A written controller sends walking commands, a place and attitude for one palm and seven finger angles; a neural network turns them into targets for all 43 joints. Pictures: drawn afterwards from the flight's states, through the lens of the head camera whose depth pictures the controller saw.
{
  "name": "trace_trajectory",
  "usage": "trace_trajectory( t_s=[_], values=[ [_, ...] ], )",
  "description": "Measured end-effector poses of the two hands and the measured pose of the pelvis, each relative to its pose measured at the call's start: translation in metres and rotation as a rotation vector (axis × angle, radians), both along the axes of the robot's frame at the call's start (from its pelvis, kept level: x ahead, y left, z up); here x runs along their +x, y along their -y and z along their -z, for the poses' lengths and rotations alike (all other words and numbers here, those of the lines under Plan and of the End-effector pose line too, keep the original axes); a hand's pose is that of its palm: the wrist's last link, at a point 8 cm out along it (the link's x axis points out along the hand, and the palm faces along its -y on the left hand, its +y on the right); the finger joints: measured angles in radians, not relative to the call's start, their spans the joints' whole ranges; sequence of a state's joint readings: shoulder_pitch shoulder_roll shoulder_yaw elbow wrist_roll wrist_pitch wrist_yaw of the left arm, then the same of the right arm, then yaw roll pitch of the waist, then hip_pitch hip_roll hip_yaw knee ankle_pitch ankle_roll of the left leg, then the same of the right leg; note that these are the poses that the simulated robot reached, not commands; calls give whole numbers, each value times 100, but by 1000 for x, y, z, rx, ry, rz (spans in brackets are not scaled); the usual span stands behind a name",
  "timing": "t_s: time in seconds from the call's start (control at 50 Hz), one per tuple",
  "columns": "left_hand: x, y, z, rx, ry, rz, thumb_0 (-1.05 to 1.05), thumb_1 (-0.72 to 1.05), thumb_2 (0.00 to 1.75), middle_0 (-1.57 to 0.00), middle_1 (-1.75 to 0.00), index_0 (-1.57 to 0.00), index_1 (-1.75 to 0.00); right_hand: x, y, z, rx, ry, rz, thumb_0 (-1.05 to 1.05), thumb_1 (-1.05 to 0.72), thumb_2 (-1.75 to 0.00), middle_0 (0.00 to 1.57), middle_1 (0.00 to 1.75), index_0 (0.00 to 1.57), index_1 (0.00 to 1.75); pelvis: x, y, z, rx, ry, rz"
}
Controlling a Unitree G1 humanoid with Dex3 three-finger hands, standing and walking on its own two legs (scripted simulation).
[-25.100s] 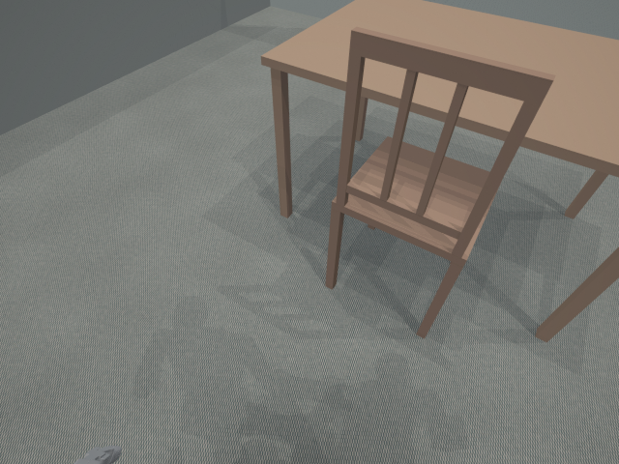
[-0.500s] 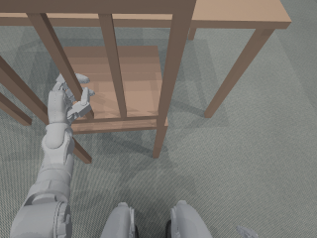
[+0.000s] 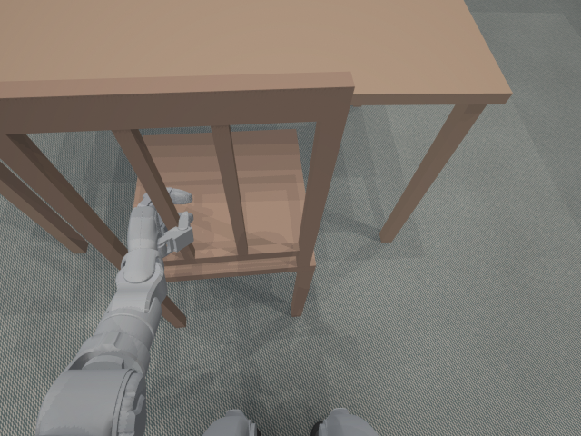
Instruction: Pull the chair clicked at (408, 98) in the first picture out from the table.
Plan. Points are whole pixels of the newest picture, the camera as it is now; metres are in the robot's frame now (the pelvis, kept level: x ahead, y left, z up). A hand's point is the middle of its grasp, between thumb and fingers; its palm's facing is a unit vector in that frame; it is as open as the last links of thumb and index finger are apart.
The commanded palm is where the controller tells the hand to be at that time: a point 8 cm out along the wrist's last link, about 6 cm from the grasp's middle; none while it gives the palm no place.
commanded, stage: step backward, pulling the chair out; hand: left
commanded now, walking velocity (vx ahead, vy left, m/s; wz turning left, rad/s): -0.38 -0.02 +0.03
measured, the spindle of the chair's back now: (165, 207) +0.44 +0.18 -0.01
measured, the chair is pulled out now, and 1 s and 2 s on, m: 0.05 0.19 0.30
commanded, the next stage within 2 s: none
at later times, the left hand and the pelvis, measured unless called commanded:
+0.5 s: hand (203, 278) +0.33 +0.12 -0.04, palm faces +0.04 -0.99 -0.15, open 5.1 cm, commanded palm +0.34 +0.17 -0.03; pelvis -0.05 -0.01 +0.02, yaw -1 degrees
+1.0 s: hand (191, 322) +0.27 +0.13 -0.04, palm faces +0.09 -0.98 -0.19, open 5.2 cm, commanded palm +0.28 +0.18 -0.04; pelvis -0.08 -0.02 +0.01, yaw +1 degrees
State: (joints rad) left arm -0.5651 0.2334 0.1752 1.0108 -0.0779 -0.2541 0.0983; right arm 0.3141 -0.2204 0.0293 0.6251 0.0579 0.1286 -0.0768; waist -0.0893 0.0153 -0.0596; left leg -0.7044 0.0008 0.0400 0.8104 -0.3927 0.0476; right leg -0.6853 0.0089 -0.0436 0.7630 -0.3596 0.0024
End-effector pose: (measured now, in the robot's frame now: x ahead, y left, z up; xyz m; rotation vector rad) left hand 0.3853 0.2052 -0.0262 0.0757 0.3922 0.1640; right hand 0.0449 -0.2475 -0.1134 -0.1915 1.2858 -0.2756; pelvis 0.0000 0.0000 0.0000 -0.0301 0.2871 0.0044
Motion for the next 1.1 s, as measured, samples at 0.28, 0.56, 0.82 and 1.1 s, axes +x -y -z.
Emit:
trace_trajectory(
  t_s=[0.28,0.56,0.82,1.1],
  values=[
    [-21,21,-6,33,-97,106,4,74,79,-32,-117,-49,-145,-28,28,-26,-101,16,58,0,-91,-89,20,30,21,30,-15,-4,-20,1,85,25],
    [-86,32,-7,39,-106,85,4,72,80,-33,-117,-49,-145,-44,20,-10,-28,113,14,1,-91,-89,20,30,21,30,-57,10,-18,16,155,13],
    [-126,26,-7,63,-93,78,3,70,82,-35,-117,-50,-145,-59,36,-16,-81,165,-29,1,-91,-89,20,30,21,30,-76,12,-16,31,201,10],
    [-141,22,-7,65,-102,51,4,69,83,-35,-120,-50,-145,-61,36,-18,-75,172,-53,1,-91,-89,20,30,21,30,-87,11,-18,37,222,-31]
  ],
)
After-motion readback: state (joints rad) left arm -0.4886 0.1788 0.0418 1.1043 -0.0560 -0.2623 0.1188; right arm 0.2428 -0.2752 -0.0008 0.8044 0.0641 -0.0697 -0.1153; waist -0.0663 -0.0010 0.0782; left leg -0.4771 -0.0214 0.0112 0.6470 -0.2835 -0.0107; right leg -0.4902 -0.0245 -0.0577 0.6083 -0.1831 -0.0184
